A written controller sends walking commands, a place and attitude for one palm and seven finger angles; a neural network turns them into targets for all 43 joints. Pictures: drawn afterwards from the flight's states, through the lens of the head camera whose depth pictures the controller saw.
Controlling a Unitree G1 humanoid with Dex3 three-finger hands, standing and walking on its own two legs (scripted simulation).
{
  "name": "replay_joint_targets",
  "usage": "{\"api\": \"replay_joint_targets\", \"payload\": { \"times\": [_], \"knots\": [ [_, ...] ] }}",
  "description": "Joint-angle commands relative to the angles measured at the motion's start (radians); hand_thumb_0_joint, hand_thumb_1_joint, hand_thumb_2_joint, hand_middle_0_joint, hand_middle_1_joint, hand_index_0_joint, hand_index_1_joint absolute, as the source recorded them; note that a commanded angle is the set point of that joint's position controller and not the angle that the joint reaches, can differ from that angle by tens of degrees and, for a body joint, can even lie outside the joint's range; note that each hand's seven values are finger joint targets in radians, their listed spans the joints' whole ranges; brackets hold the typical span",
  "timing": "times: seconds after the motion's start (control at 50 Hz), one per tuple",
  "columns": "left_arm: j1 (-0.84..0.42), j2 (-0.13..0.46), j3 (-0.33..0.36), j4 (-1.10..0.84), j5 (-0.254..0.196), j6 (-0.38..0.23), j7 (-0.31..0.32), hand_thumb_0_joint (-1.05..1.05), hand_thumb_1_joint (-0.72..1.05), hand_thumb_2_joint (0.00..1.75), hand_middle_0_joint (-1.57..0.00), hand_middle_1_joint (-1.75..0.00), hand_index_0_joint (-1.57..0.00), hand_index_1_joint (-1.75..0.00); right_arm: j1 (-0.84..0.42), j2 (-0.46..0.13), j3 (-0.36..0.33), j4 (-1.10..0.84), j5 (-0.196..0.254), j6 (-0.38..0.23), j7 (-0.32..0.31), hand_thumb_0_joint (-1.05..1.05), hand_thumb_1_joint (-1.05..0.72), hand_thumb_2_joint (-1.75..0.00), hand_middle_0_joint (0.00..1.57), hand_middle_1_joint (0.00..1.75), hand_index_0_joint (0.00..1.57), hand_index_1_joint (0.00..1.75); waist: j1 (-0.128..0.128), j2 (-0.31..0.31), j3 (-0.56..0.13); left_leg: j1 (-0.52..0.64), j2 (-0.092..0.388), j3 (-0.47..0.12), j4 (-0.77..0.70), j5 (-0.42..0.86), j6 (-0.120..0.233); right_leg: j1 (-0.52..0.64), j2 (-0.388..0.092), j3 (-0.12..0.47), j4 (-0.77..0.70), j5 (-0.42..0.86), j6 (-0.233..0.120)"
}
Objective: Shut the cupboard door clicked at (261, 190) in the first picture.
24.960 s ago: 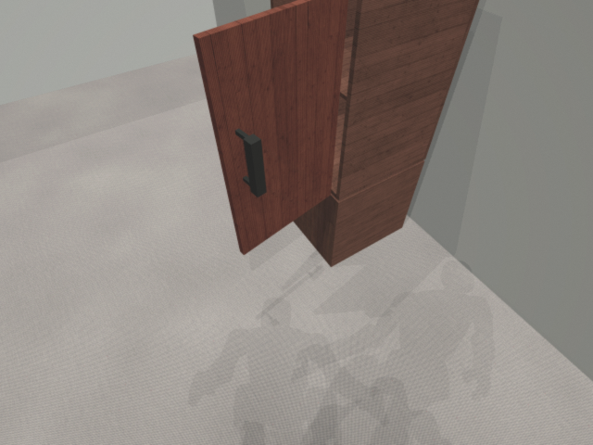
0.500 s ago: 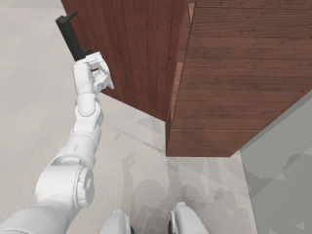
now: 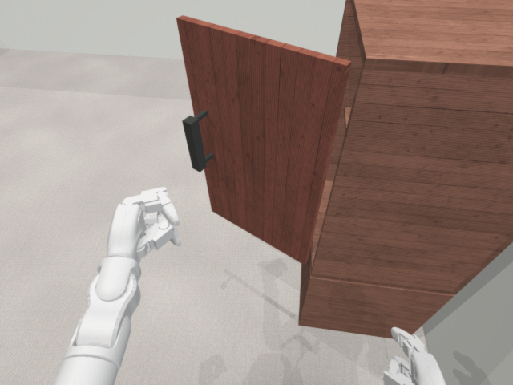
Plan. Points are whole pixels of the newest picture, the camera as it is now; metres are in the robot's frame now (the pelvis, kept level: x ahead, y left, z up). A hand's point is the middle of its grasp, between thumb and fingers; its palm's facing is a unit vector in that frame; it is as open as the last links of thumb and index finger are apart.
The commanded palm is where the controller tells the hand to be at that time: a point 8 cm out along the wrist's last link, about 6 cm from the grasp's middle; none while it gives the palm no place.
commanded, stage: draw the hand back to the body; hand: left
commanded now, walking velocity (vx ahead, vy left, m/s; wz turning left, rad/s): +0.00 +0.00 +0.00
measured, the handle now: (201, 140) +0.65 +0.17 +0.00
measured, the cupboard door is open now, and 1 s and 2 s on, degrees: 63 63 63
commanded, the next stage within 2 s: step back with the hand held close in 0.96 s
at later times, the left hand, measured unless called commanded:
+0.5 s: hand (29, 270) +0.21 +0.26 +0.17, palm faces +0.42 -0.83 -0.37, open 5.5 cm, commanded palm +0.16 +0.30 +0.19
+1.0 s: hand (10, 282) +0.19 +0.26 +0.19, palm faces +0.48 -0.78 -0.40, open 7.4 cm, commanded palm +0.14 +0.30 +0.20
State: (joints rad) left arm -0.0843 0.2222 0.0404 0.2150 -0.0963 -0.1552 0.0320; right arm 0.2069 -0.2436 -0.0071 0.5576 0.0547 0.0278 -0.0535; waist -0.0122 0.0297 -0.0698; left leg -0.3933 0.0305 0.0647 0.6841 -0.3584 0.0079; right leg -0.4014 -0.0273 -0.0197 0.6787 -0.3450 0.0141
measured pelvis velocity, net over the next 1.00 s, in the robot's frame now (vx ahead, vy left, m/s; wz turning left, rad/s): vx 0.01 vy -0.01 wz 0.02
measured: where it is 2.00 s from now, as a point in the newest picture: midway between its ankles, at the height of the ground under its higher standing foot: outside the picture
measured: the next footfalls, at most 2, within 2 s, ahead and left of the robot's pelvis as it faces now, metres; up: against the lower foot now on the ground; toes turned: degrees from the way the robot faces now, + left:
none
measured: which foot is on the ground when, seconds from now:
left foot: down 0.00-1.00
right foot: down 0.00-1.00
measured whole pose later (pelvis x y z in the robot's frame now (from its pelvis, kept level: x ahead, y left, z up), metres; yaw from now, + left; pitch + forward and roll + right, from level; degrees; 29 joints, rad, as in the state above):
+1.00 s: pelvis +0.01 -0.01 +0.02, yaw +1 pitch -5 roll +0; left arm 0.46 0.35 0.34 -0.39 -0.07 -0.06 0.11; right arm 0.20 -0.23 0.02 0.65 0.02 -0.11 -0.09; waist 0.06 0.07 0.01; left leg -0.08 0.03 0.05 0.43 -0.25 0.00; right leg -0.08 -0.02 -0.05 0.40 -0.24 0.00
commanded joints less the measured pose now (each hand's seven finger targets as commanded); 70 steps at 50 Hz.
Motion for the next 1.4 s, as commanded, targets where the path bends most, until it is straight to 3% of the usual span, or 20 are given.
{"api": "replay_joint_targets", "payload": {
  "times": [0.0,0.02,0.08,0.12,0.16,0.34,0.4,0.48,0.56,0.62,0.66,0.82,0.92,1.06,1.08,1.1,1.12,1.16,1.3,1.38],
  "knots": [
    [-0.189,0.169,0.069,-0.382,0.015,0.013,0.031,0.0,0.9,0.9,-0.97,-1.14,-0.97,-1.14,-0.095,-0.081,-0.008,-0.151,-0.003,-0.037,-0.035,0.0,-0.9,-0.9,0.2,0.3,0.2,0.3,0.013,-0.041,-0.133,0.177,-0.016,-0.038,-0.192,0.254,0.025,0.182,0.02,-0.009,-0.176,0.289,-0.024],
    [-0.16,0.176,0.069,-0.412,0.017,0.025,0.031,0.0,0.9,0.9,-0.94,-1.11,-0.94,-1.11,-0.101,-0.083,-0.005,-0.15,-0.003,-0.038,-0.041,0.0,-0.9,-0.9,0.2,0.3,0.2,0.3,0.014,-0.056,-0.125,0.197,-0.014,-0.04,-0.209,0.266,0.027,0.2,0.02,-0.01,-0.198,0.289,-0.025],
    [-0.09,0.161,0.071,-0.468,0.021,0.062,0.037,0.0,0.9,0.9,-0.86,-1.02,-0.86,-1.02,-0.114,-0.074,0.011,-0.145,-0.01,-0.047,-0.043,0.0,-0.9,-0.9,0.2,0.3,0.2,0.3,0.017,0.007,-0.07,0.25,-0.01,-0.046,-0.255,0.279,0.019,0.215,0.022,-0.02,-0.237,0.285,-0.027],
    [-0.006,0.175,0.091,-0.504,0.022,0.08,0.04,0.0,0.9,0.9,-0.81,-0.96,-0.81,-0.96,-0.117,-0.078,0.014,-0.143,-0.015,-0.053,-0.043,0.0,-0.9,-0.9,0.2,0.3,0.2,0.3,0.026,-0.015,-0.066,0.267,-0.011,-0.046,-0.274,0.308,0.021,0.257,0.022,-0.022,-0.262,0.303,-0.027],
    [0.04,0.168,0.097,-0.567,0.025,0.09,0.043,0.0,0.9,0.9,-0.75,-0.9,-0.75,-0.9,-0.125,-0.072,0.021,-0.146,-0.021,-0.06,-0.039,0.0,-0.9,-0.9,0.2,0.3,0.2,0.3,0.029,0.035,-0.061,0.297,-0.006,-0.054,-0.295,0.34,0.014,0.27,0.022,-0.029,-0.27,0.312,-0.028],
    [0.234,0.274,0.271,-0.784,0.027,0.096,0.077,0.0,0.9,0.9,-0.5,-0.63,-0.5,-0.63,-0.148,-0.069,0.022,-0.134,-0.041,-0.1,-0.03,0.0,-0.9,-0.9,0.2,0.3,0.2,0.3,0.057,0.053,-0.081,0.322,-0.008,-0.057,-0.319,0.405,0.005,0.36,0.02,-0.033,-0.298,0.348,-0.028],
    [0.315,0.291,0.315,-0.823,0.03,0.094,0.086,0.0,0.9,0.9,-0.42,-0.54,-0.42,-0.54,-0.15,-0.066,0.018,-0.122,-0.042,-0.119,-0.026,0.0,-0.9,-0.9,0.2,0.3,0.2,0.3,0.065,0.091,-0.056,0.321,-0.006,-0.055,-0.32,0.429,-0.002,0.351,0.022,-0.038,-0.302,0.348,-0.026],
    [0.413,0.311,0.381,-0.815,0.022,0.086,0.09,0.0,0.9,0.9,-0.31,-0.42,-0.31,-0.42,-0.15,-0.072,0.01,-0.113,-0.04,-0.135,-0.025,0.0,-0.9,-0.9,0.2,0.3,0.2,0.3,0.072,0.032,0.006,0.287,-0.003,-0.054,-0.334,0.367,-0.004,0.334,0.027,-0.043,-0.312,0.305,-0.024],
    [0.49,0.352,0.466,-0.824,0.018,0.065,0.095,0.0,0.9,0.9,-0.2,-0.3,-0.2,-0.3,-0.147,-0.076,0.0,-0.109,-0.034,-0.149,-0.027,0.0,-0.9,-0.9,0.2,0.3,0.2,0.3,0.084,0.04,0.026,0.265,-0.005,-0.048,-0.338,0.329,-0.003,0.332,0.027,-0.039,-0.315,0.274,-0.026],
    [0.47,0.274,0.385,-0.77,0.023,0.067,0.086,0.0,0.9,0.9,-0.2,-0.3,-0.2,-0.3,-0.141,-0.088,-0.007,-0.093,-0.036,-0.158,-0.028,0.0,-0.9,-0.9,0.2,0.3,0.2,0.3,0.062,-0.02,0.081,0.262,-0.002,-0.041,-0.344,0.28,0.006,0.283,0.026,-0.038,-0.339,0.23,-0.017],
    [0.424,0.275,0.374,-0.764,0.028,0.063,0.09,0.0,0.9,0.9,-0.2,-0.3,-0.2,-0.3,-0.136,-0.093,-0.009,-0.087,-0.037,-0.164,-0.031,0.0,-0.9,-0.9,0.2,0.3,0.2,0.3,0.055,0.001,0.096,0.262,-0.006,-0.04,-0.352,0.228,0.011,0.267,0.021,-0.033,-0.343,0.187,-0.015],
    [0.427,0.365,0.449,-0.843,0.035,0.033,0.11,0.0,0.9,0.9,-0.2,-0.3,-0.2,-0.3,-0.151,-0.085,-0.01,-0.077,-0.044,-0.2,-0.045,0.0,-0.9,-0.9,0.2,0.3,0.2,0.3,0.085,0.052,-0.017,0.292,-0.023,-0.032,-0.33,0.258,0.019,0.331,0.017,-0.017,-0.342,0.218,-0.02],
    [0.447,0.344,0.447,-0.81,0.032,0.028,0.105,0.0,0.9,0.9,-0.2,-0.3,-0.2,-0.3,-0.151,-0.075,-0.006,-0.072,-0.042,-0.205,-0.044,0.0,-0.9,-0.9,0.2,0.3,0.2,0.3,0.081,0.072,0.069,0.265,-0.02,-0.028,-0.339,0.246,0.009,0.3,0.021,-0.02,-0.358,0.204,-0.022],
    [0.468,0.304,0.419,-0.764,0.022,0.033,0.087,0.0,0.9,0.9,-0.2,-0.3,-0.2,-0.3,-0.145,-0.081,-0.015,-0.083,-0.039,-0.186,-0.037,0.0,-0.9,-0.9,0.2,0.3,0.2,0.3,0.075,0.007,0.069,0.281,-0.012,-0.015,-0.339,0.257,0.017,0.289,0.018,-0.015,-0.36,0.206,-0.012],
    [0.366,0.393,0.504,-0.815,0.028,-0.009,0.095,0.0,0.9,0.9,-0.2,-0.3,-0.2,-0.3,-0.145,-0.11,-0.022,-0.11,-0.036,-0.162,-0.032,0.0,-0.9,-0.9,0.2,0.3,0.2,0.3,0.036,-0.01,0.086,0.201,0.006,-0.027,-0.268,0.188,0.03,0.207,-0.044,0.074,-0.407,0.227,-0.019],
    [0.447,0.351,0.468,-0.753,0.029,-0.02,0.093,0.0,0.9,0.9,-0.2,-0.3,-0.2,-0.3,-0.143,-0.099,-0.023,-0.091,-0.04,-0.149,-0.033,0.0,-0.9,-0.9,0.2,0.3,0.2,0.3,0.029,-0.049,0.058,0.208,-0.001,-0.032,-0.226,0.178,0.03,0.185,-0.079,0.091,-0.415,0.229,-0.031],
    [0.46,0.369,0.48,-0.757,0.032,-0.024,0.094,0.0,0.9,0.9,-0.2,-0.3,-0.2,-0.3,-0.149,-0.097,-0.025,-0.091,-0.043,-0.142,-0.034,0.0,-0.9,-0.9,0.2,0.3,0.2,0.3,0.033,-0.074,0.058,0.204,-0.007,-0.036,-0.206,0.18,0.027,0.175,-0.099,0.107,-0.42,0.261,-0.039],
    [0.5,0.34,0.449,-0.771,0.036,-0.037,0.096,0.0,0.9,0.9,-0.2,-0.3,-0.2,-0.3,-0.14,-0.088,-0.027,-0.097,-0.043,-0.124,-0.033,0.0,-0.9,-0.9,0.2,0.3,0.2,0.3,0.026,-0.068,0.006,0.196,-0.005,-0.033,-0.183,0.197,0.024,0.183,-0.121,0.108,-0.385,0.297,-0.048],
    [0.585,0.398,0.515,-0.894,0.025,-0.043,0.117,0.0,0.9,0.9,-0.2,-0.3,-0.2,-0.3,-0.134,-0.108,-0.043,-0.15,-0.042,-0.068,-0.053,0.0,-0.9,-0.9,0.2,0.3,0.2,0.3,0.024,0.026,-0.151,0.217,0.052,-0.065,-0.228,0.599,0.019,0.294,-0.039,0.005,-0.177,0.586,-0.008],
    [0.618,0.393,0.521,-0.88,0.021,-0.036,0.119,0.0,0.9,0.9,-0.2,-0.3,-0.2,-0.3,-0.125,-0.111,-0.043,-0.166,-0.041,-0.047,-0.055,0.0,-0.9,-0.9,0.2,0.3,0.2,0.3,0.022,0.032,-0.131,0.141,0.074,-0.082,-0.245,0.582,0.018,0.304,-0.025,0.012,-0.141,0.562,-0.005]
  ]
}}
